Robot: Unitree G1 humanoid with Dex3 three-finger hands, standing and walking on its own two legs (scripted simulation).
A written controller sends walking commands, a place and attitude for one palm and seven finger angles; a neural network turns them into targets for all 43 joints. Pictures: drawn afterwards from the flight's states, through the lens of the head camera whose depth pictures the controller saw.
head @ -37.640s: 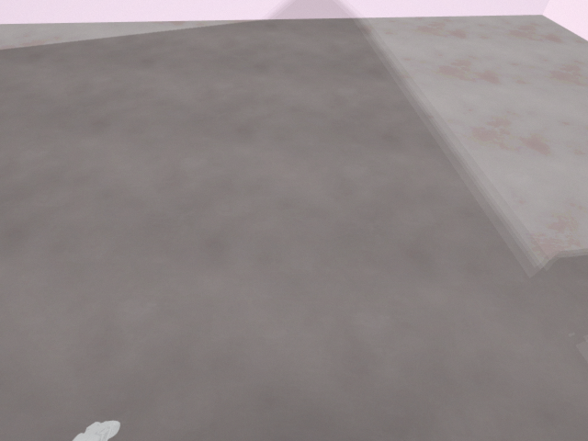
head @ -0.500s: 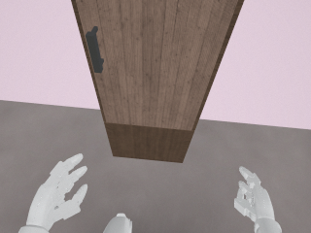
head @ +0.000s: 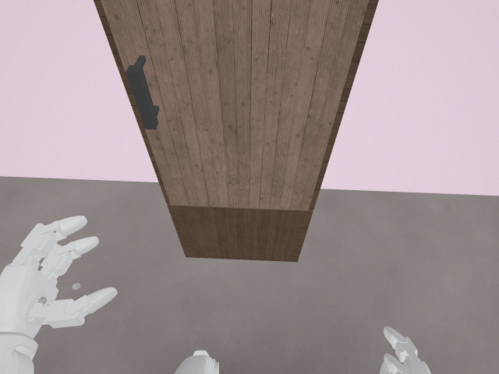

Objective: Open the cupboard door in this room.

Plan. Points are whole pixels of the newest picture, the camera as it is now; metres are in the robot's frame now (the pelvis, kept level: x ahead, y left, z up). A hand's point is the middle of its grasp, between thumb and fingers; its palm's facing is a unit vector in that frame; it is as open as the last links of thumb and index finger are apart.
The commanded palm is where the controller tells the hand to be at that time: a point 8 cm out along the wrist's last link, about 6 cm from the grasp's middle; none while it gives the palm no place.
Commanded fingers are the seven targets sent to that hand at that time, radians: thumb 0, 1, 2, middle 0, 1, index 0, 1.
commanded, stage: raise the hand with hooked fingers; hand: left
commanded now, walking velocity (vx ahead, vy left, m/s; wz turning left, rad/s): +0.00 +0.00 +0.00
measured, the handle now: (146, 93) +0.59 +0.24 +0.12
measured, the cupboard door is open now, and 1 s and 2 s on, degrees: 0 0 0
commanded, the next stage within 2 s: move the hooked fingers beside the handle in 1.20 s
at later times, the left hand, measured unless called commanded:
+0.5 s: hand (51, 248) +0.26 +0.28 +0.11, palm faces +0.04 -1.00 -0.04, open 13.9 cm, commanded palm +0.24 +0.33 +0.13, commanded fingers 0.00 -0.50 0.30 -0.30 -1.20 -0.30 -1.20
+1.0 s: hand (56, 217) +0.29 +0.28 +0.13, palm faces +0.04 -1.00 -0.03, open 14.0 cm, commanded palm +0.26 +0.33 +0.14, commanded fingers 0.00 -0.50 0.30 -0.30 -1.20 -0.30 -1.20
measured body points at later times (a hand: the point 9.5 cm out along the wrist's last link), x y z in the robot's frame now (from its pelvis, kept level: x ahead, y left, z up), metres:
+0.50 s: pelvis +0.00 +0.02 +0.02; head +0.02 +0.02 +0.47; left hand +0.25 +0.34 +0.11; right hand +0.18 -0.21 -0.04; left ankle +0.07 +0.13 -0.68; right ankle -0.03 -0.12 -0.68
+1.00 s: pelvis +0.00 +0.00 +0.03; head +0.03 +0.00 +0.48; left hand +0.28 +0.33 +0.14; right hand +0.16 -0.25 -0.05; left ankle +0.07 +0.13 -0.68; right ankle -0.03 -0.12 -0.68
